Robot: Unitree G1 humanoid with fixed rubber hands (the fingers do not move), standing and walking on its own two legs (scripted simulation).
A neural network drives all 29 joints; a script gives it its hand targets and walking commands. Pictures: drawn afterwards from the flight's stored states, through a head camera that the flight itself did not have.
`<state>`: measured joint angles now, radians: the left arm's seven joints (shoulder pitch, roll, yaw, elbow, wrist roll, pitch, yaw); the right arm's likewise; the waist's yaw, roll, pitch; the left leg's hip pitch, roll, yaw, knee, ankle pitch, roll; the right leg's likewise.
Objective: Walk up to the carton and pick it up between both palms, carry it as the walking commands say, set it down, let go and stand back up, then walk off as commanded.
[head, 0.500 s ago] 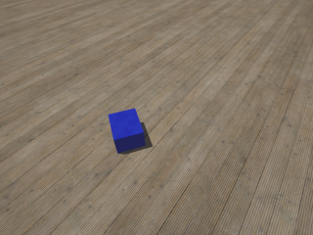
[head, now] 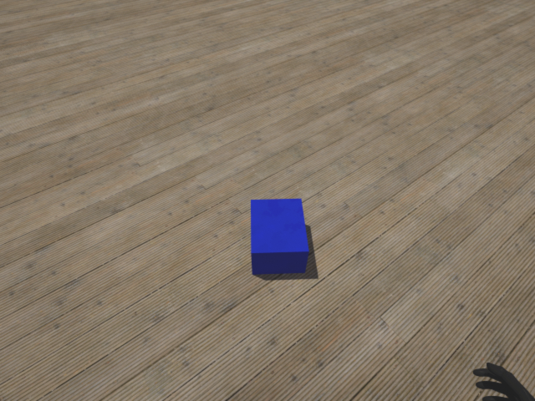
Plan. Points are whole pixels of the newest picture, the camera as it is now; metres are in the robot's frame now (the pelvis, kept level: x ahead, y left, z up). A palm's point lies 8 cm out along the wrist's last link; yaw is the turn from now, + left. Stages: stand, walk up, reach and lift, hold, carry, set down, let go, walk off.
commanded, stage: walk up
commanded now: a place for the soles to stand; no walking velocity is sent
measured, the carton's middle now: (277, 235) +0.89 +0.01 -0.67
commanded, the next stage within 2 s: none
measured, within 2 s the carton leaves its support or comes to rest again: neither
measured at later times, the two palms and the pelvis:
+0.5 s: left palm (69, 357) +0.21 +0.34 -0.06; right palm (493, 322) +0.29 -0.35 -0.06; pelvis +0.17 -0.02 +0.00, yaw +2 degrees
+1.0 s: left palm (138, 254) +0.41 +0.29 -0.08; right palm (476, 288) +0.37 -0.37 -0.10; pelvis +0.30 -0.04 -0.01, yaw +2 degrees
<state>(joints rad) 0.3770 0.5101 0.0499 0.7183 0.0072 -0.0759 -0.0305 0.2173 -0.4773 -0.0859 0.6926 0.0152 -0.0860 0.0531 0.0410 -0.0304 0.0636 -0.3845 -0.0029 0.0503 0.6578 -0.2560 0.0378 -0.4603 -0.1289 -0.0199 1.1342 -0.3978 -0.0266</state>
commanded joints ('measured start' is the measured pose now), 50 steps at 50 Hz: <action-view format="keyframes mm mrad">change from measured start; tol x32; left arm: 1 82 148 49 -23 7 -13 -9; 50 -185 152 32 18 -3 30 24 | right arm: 1 78 -218 -56 -32 -12 -17 -14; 50 212 -126 -1 137 -25 23 -70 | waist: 1 -45 177 -49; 12 76 -216 -86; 27 -156 290 -75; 50 -76 -142 -100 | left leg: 1 109 232 -272 -275 135 202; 9 -98 207 -244 -256 -271 172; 14 -480 55 -130 561 -213 18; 25 258 -24 43 -89 -30 6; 28 394 449 -764 -417 -518 240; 38 31 233 -123 -163 398 168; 44 -197 44 -78 420 -366 -4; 50 134 3 24 6 -92 -1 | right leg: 1 -119 -26 18 -109 20 17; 11 399 97 -5 -555 35 -27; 13 454 -338 743 -916 -457 -243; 23 34 -100 150 -778 -126 -186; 29 -416 62 158 26 -29 -4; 42 354 -84 240 -645 228 -79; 50 15 -98 156 -577 253 -154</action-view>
